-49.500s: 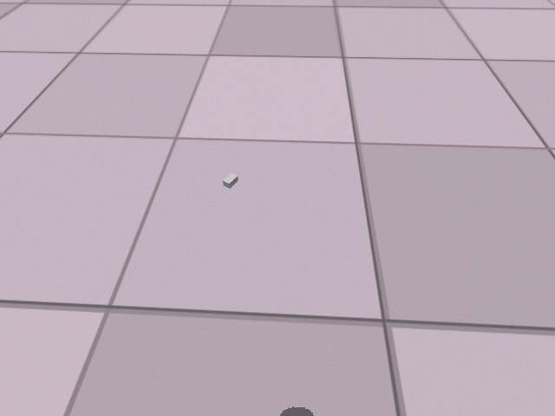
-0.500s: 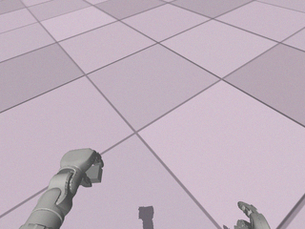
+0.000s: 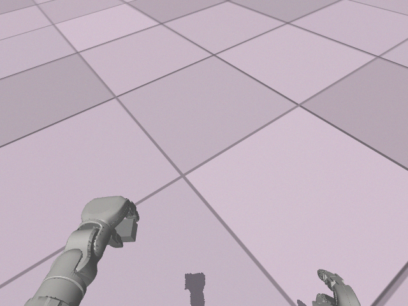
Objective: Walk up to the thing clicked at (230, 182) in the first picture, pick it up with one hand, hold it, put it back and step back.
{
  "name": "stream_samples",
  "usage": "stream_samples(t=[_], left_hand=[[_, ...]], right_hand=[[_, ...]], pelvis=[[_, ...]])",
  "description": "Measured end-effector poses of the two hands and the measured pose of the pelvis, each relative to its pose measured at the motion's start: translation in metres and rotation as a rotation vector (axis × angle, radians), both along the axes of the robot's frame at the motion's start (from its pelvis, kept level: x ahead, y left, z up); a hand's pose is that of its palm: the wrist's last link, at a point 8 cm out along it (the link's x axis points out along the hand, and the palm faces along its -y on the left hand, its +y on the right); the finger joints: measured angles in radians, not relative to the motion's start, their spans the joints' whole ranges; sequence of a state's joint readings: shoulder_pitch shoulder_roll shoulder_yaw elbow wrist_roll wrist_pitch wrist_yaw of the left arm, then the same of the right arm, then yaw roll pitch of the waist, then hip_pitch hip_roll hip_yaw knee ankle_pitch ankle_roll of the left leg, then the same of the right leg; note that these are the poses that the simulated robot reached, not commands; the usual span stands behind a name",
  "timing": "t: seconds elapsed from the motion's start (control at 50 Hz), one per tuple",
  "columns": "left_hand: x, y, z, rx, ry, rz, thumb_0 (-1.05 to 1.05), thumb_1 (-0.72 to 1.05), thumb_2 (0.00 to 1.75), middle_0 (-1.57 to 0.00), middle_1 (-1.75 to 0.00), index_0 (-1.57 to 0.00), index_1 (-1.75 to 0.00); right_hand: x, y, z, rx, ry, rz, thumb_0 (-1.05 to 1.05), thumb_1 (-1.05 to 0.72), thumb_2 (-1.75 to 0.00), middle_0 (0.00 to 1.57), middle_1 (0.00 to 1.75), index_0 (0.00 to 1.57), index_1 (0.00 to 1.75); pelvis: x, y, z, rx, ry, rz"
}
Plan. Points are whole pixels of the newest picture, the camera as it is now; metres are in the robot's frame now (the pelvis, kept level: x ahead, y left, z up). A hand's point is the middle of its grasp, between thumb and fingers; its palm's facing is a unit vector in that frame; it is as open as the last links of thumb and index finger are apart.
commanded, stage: hold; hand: left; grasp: from above
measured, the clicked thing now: (119, 230) +0.31 +0.22 -0.07
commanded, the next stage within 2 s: crouch in 0.08 s
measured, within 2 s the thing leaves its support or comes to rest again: neither
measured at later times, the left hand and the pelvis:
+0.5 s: hand (117, 240) +0.29 +0.23 -0.08, palm faces -0.46 -0.04 -0.89, open 6.9 cm; pelvis +0.00 +0.00 -0.01, yaw +1 degrees
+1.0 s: hand (141, 246) +0.37 +0.25 -0.32, palm faces -0.42 +0.02 -0.91, open 6.9 cm; pelvis -0.06 +0.01 -0.20, yaw +1 degrees
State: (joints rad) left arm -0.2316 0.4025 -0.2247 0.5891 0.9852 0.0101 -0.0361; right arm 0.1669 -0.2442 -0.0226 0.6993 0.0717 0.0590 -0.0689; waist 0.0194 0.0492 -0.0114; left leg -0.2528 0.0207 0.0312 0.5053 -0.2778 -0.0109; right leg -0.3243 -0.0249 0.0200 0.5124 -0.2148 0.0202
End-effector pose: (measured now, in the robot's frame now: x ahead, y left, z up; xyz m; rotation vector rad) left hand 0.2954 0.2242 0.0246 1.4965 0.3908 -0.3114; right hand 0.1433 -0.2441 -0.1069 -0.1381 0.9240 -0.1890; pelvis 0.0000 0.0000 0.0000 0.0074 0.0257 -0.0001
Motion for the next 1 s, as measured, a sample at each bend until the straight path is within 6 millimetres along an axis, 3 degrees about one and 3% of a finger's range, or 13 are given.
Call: stream_samples(t=[0.12,0.32,0.42,0.54,0.64,0.78,0.9,1.0], left_hand=[[0.007,0.001,0.003,-0.001,-0.008,0.014,0.0,0.48,0.01,-0.98,-0.14,-1.02,-0.1],[0.004,0.002,-0.011,-0.011,0.037,-0.004,0.0,0.48,0.03,-0.98,-0.14,-1.02,-0.1],[0.001,0.005,-0.028,-0.002,0.029,0.003,0.0,0.47,0.04,-0.99,-0.12,-1.03,-0.08],[0.004,0.008,-0.065,0.029,0.033,0.0,0.0,0.47,0.04,-1.0,-0.1,-1.04,-0.06],[0.017,0.01,-0.11,0.056,0.022,-0.022,0.0,0.47,0.04,-1.0,-0.09,-1.04,-0.06],[0.045,0.014,-0.182,0.093,-0.021,-0.046,0.0,0.48,0.02,-0.99,-0.1,-1.03,-0.07],[0.066,0.018,-0.244,0.099,-0.026,-0.008,0.0,0.49,0.01,-0.98,-0.11,-1.02,-0.08],[0.077,0.019,-0.29,0.089,-0.013,0.024,0.0,0.5,0.0,-0.98,-0.1,-1.02,-0.06]], right_hand=[[0.001,0.001,0.001,0.008,-0.001,-0.011,0.01,-0.9,-0.9,0.2,0.3,0.2,0.29],[0.001,0.0,0.002,-0.002,0.012,-0.012,0.01,-0.89,-0.9,0.2,0.3,0.2,0.3],[-0.002,-0.002,-0.001,-0.014,0.036,-0.007,0.01,-0.89,-0.9,0.2,0.3,0.2,0.3],[-0.018,-0.011,-0.014,-0.048,0.097,0.006,0.01,-0.88,-0.9,0.2,0.3,0.2,0.3],[-0.044,-0.024,-0.042,-0.097,0.161,0.004,0.01,-0.89,-0.9,0.2,0.3,0.2,0.3],[-0.097,-0.037,-0.104,-0.155,0.275,-0.037,0.01,-0.89,-0.9,0.2,0.3,0.2,0.29],[-0.146,-0.03,-0.164,-0.157,0.379,-0.076,0.01,-0.89,-0.9,0.2,0.3,0.2,0.29],[-0.175,-0.016,-0.21,-0.126,0.445,-0.095,0.01,-0.89,-0.89,0.2,0.3,0.2,0.29]], pelvis=[[0.004,0.002,0.001,-0.001,0.0,-0.002],[0.007,0.003,0.001,-0.002,0.008,-0.003],[0.005,0.002,-0.002,-0.002,0.028,0.006],[-0.004,0.0,-0.016,-0.006,0.099,0.019],[-0.018,0.001,-0.046,-0.016,0.207,0.028],[-0.039,0.006,-0.11,-0.032,0.362,0.028],[-0.054,0.011,-0.165,-0.043,0.473,0.028],[-0.063,0.013,-0.204,-0.049,0.531,0.027]])
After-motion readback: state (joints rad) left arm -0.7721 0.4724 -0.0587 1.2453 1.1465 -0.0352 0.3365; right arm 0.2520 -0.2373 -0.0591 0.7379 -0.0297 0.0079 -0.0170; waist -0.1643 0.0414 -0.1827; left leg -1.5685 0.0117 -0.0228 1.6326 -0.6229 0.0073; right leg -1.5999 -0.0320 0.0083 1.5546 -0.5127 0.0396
